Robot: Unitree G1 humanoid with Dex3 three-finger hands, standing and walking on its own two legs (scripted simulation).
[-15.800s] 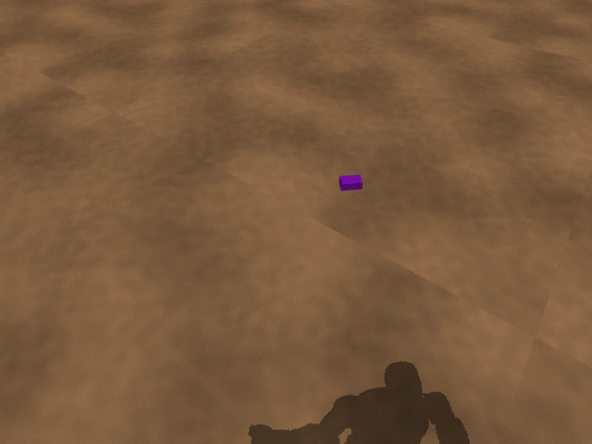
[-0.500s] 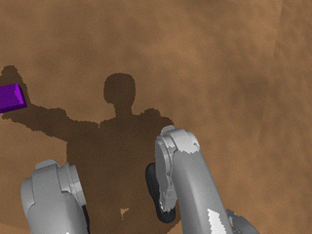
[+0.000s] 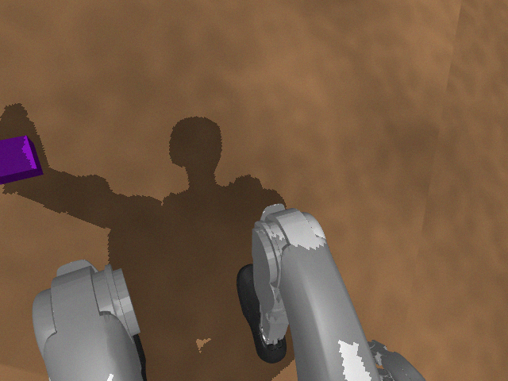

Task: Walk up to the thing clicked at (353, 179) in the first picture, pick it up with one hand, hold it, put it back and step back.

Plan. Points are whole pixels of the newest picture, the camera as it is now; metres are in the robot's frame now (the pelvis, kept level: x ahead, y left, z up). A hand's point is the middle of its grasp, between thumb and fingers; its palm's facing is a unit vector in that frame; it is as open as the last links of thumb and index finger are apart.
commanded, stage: rise first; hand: left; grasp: from above
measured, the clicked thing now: (1, 162) +0.51 +0.30 -0.30
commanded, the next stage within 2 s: approach in 0.66 s
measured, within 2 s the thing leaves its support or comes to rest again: neither
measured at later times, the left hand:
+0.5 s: hand out of the picture +0.47 +0.33 -0.18, palm faces -0.44 -0.09 -0.89, open 14.1 cm
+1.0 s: hand out of the picture +0.49 +0.31 -0.18, palm faces -0.43 -0.07 -0.90, open 14.2 cm
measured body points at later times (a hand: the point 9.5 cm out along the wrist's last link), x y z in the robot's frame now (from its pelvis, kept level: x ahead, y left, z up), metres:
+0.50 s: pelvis +0.00 +0.00 +0.00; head +0.25 +0.09 +0.36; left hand +0.49 +0.33 -0.12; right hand +0.04 -0.27 -0.08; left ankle +0.07 +0.13 -0.28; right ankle +0.11 -0.14 -0.28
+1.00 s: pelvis +0.00 +0.00 +0.00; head +0.26 +0.10 +0.36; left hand +0.51 +0.31 -0.13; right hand +0.04 -0.27 -0.08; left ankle +0.07 +0.13 -0.28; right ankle +0.11 -0.14 -0.28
